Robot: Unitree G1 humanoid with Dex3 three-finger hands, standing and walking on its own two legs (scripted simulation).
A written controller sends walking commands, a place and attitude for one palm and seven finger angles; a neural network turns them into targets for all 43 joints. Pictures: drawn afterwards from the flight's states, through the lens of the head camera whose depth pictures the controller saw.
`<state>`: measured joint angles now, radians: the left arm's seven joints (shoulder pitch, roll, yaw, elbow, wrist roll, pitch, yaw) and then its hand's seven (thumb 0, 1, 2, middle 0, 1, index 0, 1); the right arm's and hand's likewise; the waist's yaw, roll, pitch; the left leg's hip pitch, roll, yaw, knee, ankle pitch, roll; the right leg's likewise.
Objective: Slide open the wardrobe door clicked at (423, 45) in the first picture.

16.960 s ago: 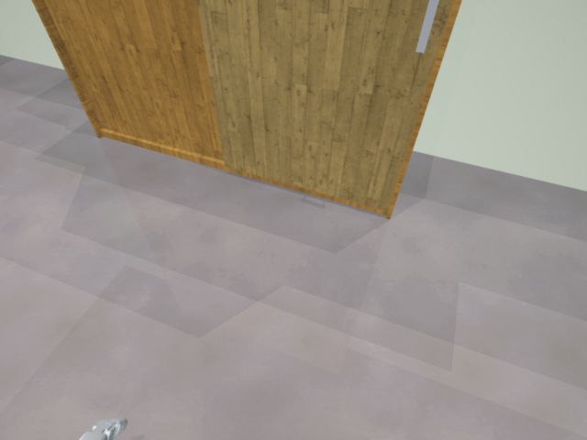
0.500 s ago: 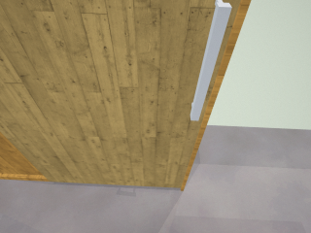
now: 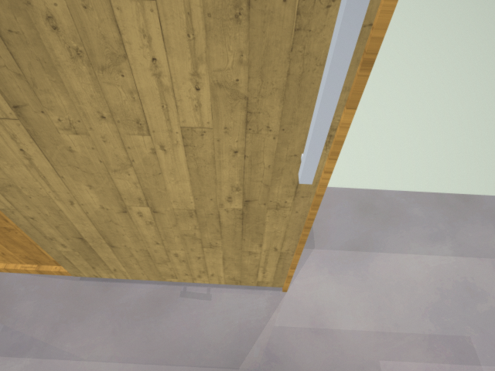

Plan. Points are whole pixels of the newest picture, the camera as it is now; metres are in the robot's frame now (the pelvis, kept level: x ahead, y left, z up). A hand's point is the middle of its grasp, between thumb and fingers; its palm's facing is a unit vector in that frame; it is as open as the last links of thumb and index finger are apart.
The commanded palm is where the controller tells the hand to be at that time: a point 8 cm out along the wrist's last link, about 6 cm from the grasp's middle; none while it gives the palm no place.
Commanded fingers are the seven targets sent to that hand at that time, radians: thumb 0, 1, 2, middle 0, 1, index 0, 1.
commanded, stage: look again from close up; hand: right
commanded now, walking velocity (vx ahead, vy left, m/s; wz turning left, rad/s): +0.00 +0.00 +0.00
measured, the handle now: (322, 101) +0.48 -0.08 +0.19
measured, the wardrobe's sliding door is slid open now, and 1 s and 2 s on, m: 0.00 0.00 0.00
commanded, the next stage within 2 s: raise the hand with hooked fingers in 0.74 s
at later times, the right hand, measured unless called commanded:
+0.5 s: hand out of the picture +0.00 -0.22 -0.17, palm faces -0.02 +0.97 -0.22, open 7.4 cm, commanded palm none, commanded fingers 0.00 -0.90 -0.90 0.20 0.30 0.20 0.30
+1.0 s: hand out of the picture +0.14 -0.21 -0.06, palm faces +0.23 +0.95 -0.21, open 7.4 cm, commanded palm +0.09 -0.24 -0.04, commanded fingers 0.00 -0.69 -0.81 0.22 0.44 0.22 0.44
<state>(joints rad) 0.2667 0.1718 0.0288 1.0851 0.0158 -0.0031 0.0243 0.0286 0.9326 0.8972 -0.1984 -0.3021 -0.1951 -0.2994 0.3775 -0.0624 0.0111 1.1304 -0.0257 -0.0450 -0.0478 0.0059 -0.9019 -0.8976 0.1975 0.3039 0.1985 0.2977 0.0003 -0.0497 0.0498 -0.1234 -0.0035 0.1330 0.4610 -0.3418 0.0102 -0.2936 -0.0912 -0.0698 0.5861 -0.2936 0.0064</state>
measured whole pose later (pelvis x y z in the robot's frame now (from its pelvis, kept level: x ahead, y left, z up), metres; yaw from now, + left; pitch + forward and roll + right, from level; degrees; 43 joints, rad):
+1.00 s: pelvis -0.02 -0.01 +0.00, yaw +0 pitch +2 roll -1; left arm 0.32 0.21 -0.01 0.85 -0.04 -0.25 0.06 0.02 0.92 0.90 -0.20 -0.30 -0.20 -0.30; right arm 0.46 -0.21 -0.04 0.20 0.14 0.01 -0.14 0.03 -0.90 -0.88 0.20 0.33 0.20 0.32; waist 0.02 0.01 -0.02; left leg -0.24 0.08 0.09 0.58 -0.37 -0.02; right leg -0.32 -0.01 -0.11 0.53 -0.24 -0.01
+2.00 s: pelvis -0.03 -0.01 -0.01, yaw +3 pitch +1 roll +1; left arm 0.23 0.26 -0.01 0.67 -0.05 -0.33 0.12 0.02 0.90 0.90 -0.20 -0.30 -0.20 -0.30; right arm 0.24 -0.34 -0.34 -0.13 0.32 -0.08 0.25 0.00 0.26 -0.40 0.28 1.05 0.28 1.04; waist -0.03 0.00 -0.02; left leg -0.26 0.02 0.06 0.62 -0.37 -0.01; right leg -0.38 -0.02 -0.03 0.65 -0.29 -0.01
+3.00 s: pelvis -0.05 +0.01 +0.00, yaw +2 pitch -5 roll +0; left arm 0.19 0.27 -0.05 0.66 -0.10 -0.20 0.14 0.02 0.90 0.90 -0.20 -0.30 -0.20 -0.30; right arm -0.10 -0.45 -0.44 0.03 0.33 0.30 0.32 -0.01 0.51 -0.30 0.30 1.20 0.30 1.20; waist -0.04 -0.06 -0.02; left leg -0.11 -0.01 0.08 0.47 -0.28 0.03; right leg -0.21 -0.05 -0.01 0.48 -0.19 0.03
